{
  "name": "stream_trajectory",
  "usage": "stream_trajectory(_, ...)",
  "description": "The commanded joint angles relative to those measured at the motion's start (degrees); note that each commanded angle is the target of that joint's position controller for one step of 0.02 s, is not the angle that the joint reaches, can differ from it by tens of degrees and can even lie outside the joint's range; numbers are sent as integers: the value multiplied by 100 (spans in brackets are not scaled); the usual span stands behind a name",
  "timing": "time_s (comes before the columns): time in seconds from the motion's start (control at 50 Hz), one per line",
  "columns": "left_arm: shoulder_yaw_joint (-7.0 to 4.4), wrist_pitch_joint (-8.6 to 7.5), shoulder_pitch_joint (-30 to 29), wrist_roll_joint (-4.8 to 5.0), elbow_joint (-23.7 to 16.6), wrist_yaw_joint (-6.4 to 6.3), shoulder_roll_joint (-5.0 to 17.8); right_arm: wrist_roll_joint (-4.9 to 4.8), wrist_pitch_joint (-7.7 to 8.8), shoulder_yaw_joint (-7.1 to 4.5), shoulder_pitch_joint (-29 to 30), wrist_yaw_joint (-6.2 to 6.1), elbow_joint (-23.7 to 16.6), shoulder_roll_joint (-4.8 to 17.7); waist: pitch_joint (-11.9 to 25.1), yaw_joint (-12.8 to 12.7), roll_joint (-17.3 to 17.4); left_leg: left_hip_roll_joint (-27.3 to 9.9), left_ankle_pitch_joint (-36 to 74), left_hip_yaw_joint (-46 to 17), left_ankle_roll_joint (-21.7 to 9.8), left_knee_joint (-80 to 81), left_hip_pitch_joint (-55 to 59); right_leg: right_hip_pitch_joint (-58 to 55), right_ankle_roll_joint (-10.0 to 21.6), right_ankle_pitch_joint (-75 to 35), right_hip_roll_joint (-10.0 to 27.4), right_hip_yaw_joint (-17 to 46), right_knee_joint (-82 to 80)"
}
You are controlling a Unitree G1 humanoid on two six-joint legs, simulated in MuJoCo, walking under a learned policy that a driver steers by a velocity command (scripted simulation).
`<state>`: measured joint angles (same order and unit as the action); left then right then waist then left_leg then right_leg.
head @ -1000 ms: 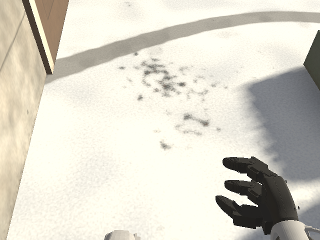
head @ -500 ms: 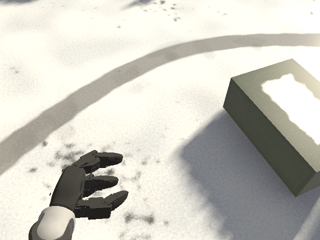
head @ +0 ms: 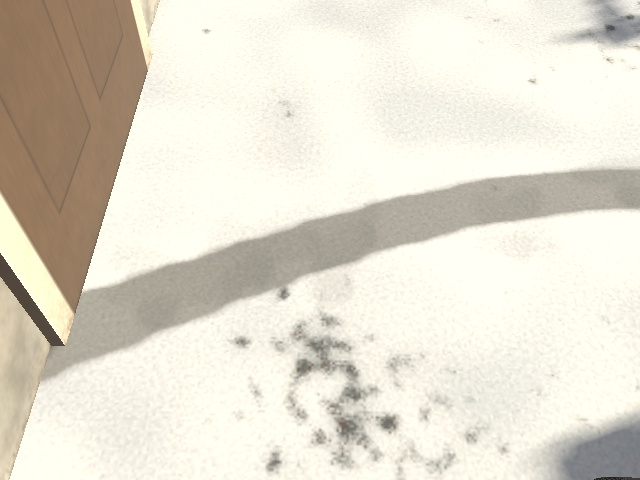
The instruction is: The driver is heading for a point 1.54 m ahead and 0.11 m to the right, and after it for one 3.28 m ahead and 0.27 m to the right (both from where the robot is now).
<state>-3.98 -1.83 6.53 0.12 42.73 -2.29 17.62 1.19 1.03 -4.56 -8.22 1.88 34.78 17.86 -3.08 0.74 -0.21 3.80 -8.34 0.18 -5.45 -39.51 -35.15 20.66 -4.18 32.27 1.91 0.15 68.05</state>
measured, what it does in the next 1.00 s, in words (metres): steps on the spot, turning right: right foot, then left foot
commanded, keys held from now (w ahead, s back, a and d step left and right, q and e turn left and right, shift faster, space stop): q+shift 0.18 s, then e+shift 0.80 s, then q+shift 0.02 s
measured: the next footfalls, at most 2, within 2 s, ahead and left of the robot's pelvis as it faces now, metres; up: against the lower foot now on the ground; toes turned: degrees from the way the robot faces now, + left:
right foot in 0.36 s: +0.20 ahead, -0.15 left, +0.00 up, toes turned +16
left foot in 0.72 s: +0.12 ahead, +0.06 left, +0.00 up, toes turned -11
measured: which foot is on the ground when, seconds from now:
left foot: down 0.00-0.40, up 0.42-0.70, down 0.72-1.00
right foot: up 0.00-0.34, down 0.36-0.72, up 0.74-1.00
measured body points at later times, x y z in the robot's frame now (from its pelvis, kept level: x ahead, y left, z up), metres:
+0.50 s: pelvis +0.09 -0.06 +0.03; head +0.11 -0.08 +0.48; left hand +0.18 +0.23 -0.07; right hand +0.33 -0.27 -0.06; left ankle +0.11 +0.07 -0.69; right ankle +0.16 -0.16 -0.70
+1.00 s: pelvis +0.09 -0.03 +0.04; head +0.13 -0.03 +0.49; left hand +0.32 +0.20 -0.06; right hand +0.16 -0.33 -0.05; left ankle +0.09 +0.07 -0.70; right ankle +0.06 -0.18 -0.62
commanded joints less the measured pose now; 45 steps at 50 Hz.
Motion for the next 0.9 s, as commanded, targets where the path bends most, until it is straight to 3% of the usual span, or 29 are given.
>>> stream_trajectory(0.02, -67, -47, 43, -28, -643, 7, 605, -225, -1, -321, -470, -91, -609, 1013, 1858, 162, 279, -1647, 206, -3665, -1200, 1919, 3605, 2444, 103, -632, -274, 827, 1223)
stream_trajectory(0.04, -58, -1, -78, -94, -653, -39, 544, -279, -71, -260, -257, -172, -676, 841, 1551, 26, 144, -1419, -166, -3328, -978, 1994, 2853, 2207, 143, -881, -171, 878, 728)
stream_trajectory(0.08, -76, 68, -97, -85, -669, -11, 495, -163, -174, -246, 82, -287, -801, 728, 1275, -192, 407, -1016, -57, -2817, -728, 2071, 1893, 1500, 186, -1009, -214, 801, -255)
stream_trajectory(0.14, -10, 20, -207, -64, -669, -1, 214, -164, -279, -339, -44, -480, -745, 862, 1372, -161, 431, -783, 428, -2692, -685, 1949, 1752, 1050, 57, -1087, -476, 743, -1494)
stream_trajectory(0.16, 6, 23, -235, -109, -642, 16, 186, -147, -340, -386, -79, -506, -732, 992, 1432, -144, 425, -807, 370, -2803, -664, 1964, 1797, 947, 19, -1211, -539, 788, -1644)
stream_trajectory(0.18, -4, 26, -240, -83, -634, 32, 196, -157, -383, -408, -67, -526, -743, 1006, 1443, -135, 470, -814, 130, -2890, -632, 1963, 1806, 907, 2, -1370, -550, 843, -1811)
stream_trajectory(0.22, -1, 71, -39, -75, -545, 47, 259, -148, -385, -319, -85, -525, -711, 757, 1525, -109, 692, -1018, 112, -2768, -623, 1805, 1937, 900, -34, -1582, -339, 819, -1783)
stream_trajectory(0.28, 54, 58, -102, -123, -607, 72, 176, -19, -374, -125, -107, -452, -609, 375, 1450, 44, 773, -1082, 396, -2500, -598, 1586, 1615, 284, 7, -1656, -99, 538, -2007)
stream_trajectory(0.34, 157, -18, 104, -188, -526, 208, -202, 85, -286, 141, -136, -314, -358, -151, 1186, -61, 642, -804, -467, -1965, -209, 1418, 1198, -978, 227, -2392, -105, 290, -3614)
stream_trajectory(0.36, 112, -24, -145, -244, -677, 235, 56, 155, -251, 96, -462, -298, -237, -4, 786, 160, 319, -493, -1146, -1696, 91, 1158, 1181, -874, 420, -2888, 76, 703, -3987)
stream_trajectory(0.38, 11, -18, -331, -268, -889, 211, 548, 196, -225, 3, -828, -339, -211, 250, 489, 499, -401, -6, -1814, -1191, 377, 528, 1203, -464, 780, -3247, 579, 1467, -4314)
stream_trajectory(0.4, -39, -8, -467, -211, -897, 187, 677, 151, -189, -48, -604, -369, -335, 351, 239, 565, -1266, 104, -1383, -676, 606, 345, 1682, 388, 1288, -2478, 934, 2233, -4942)
stream_trajectory(0.42, -50, 44, -474, -78, -957, 168, 600, 39, -144, -97, -107, -432, -435, 451, 51, 394, -1255, -1, -1107, -483, 648, 271, 1689, 557, 1363, -1898, 873, 2578, -5057)
stream_trajectory(0.46, -197, 134, 56, 60, -926, 96, 925, -40, -123, -142, 444, -455, -498, 366, 158, 11, -1041, 164, -1200, -310, 656, -45, 1291, 37, 1436, -1949, 812, 2858, -4975)
stream_trajectory(0.48, -293, 129, 195, 28, -952, 56, 1102, -7, -128, -157, 503, -435, -521, 362, 226, -107, -1112, 213, -1472, -376, 694, -298, 964, -313, 1551, -2210, 872, 3092, -4951)
stream_trajectory(0.52, -283, 159, 512, 32, -959, 20, 920, -129, -119, -139, 572, -419, -477, 158, 579, -258, -976, 221, -2278, -637, 754, -1301, 429, -1048, 1718, -2924, 920, 3331, -4887)
stream_trajectory(0.54, -288, 177, 463, 51, -977, 20, 843, -129, -121, -124, 498, -394, -437, 45, 761, -214, -796, 195, -2279, -734, 813, -1537, 313, -1295, 1722, -3181, 855, 3266, -4769)
stream_trajectory(0.58, -322, 265, 315, 141, -1033, 4, 761, -156, -84, -106, 519, -382, -375, -36, 959, -157, -677, 164, -2056, -734, 886, -1085, 334, -1533, 1530, -3371, 590, 3075, -4622)
stream_trajectory(0.64, -395, 431, 231, 161, -1077, -7, 759, -227, -9, -73, 494, -316, -291, -85, 1097, -157, -880, 304, -1716, -639, 892, 5, 1022, -1382, 1394, -3277, 327, 3121, -4581)
stream_trajectory(0.68, -441, 464, 176, 199, -1112, -1, 823, -275, 37, -128, 199, -264, -144, 87, 1148, -62, -1110, 315, -1334, -660, 824, 920, 1612, -1258, 1349, -3050, 255, 3321, -4615)
stream_trajectory(0.7, -445, 465, 45, 274, -1147, -2, 824, -275, 46, -177, -103, -261, -15, 176, 1145, 123, -1113, 253, -775, -607, 737, 1717, 2137, -999, 1219, -2695, 117, 3279, -4556)
stream_trajectory(0.72, -414, 465, 90, 303, -1161, -14, 693, -257, 28, -258, -333, -279, 109, 383, 1195, 151, -970, -179, -244, -754, 586, 2162, 2970, -366, 973, -1915, -142, 3070, -4327)
stream_trajectory(0.74, -337, 483, 548, 255, -1061, 7, 349, -138, -31, -309, -228, -316, 26, 703, 1296, -135, 193, -1406, 16, -1768, 131, 2212, 3760, 599, 663, -349, -771, 2196, -3050)
stream_trajectory(0.76, -435, 397, 452, 271, -1249, -2, 601, 210, -40, -324, 58, -261, -97, 984, 867, -210, 1732, -2492, 1085, -3090, -588, 2310, 3194, 1825, 399, 326, -1166, 1455, -1961)
stream_trajectory(0.78, -573, 372, 445, 172, -1121, -8, 1113, 274, 36, -291, 419, -301, -206, 697, 645, -244, 1252, -2657, 1357, -2735, -760, 2331, 2882, 1810, 174, -69, -593, 1385, -1044)
stream_trajectory(0.8, -617, 416, 510, 164, -985, -1, 1226, 203, 61, -191, 716, -360, -259, 375, 564, -341, 800, -2195, 1327, -2020, -544, 2180, 2759, 1727, 109, -538, -503, 1182, -653)
stream_trajectory(0.82, -580, 464, 611, 110, -870, -5, 1033, 96, 63, -164, 780, -427, -271, 258, 568, -346, 537, -1855, 1161, -1548, -350, 2072, 2826, 1754, 54, -872, -471, 1085, -352)
stream_trajectory(0.86, -466, 494, 584, 99, -915, 74, 718, -10, 24, -127, 602, -509, -228, 277, 476, -234, 596, -1714, 1980, -951, -415, 1975, 2913, 2057, -83, -1188, -242, 711, 431)
stream_trajectory(0.9, -331, 466, 202, 187, -1150, 115, 517, 0, -68, -110, 311, -546, -153, 329, 388, -31, 605, -1733, 2261, -666, -588, 2040, 3163, 2413, -258, -1380, -35, 358, 251)
Keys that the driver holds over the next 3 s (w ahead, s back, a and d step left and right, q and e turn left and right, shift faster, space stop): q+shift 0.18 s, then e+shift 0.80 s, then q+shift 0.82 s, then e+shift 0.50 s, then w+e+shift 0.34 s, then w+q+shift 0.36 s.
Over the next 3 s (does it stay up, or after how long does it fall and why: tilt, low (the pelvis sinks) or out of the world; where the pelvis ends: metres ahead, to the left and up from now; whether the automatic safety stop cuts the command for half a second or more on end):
stays up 0.43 -0.15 0.02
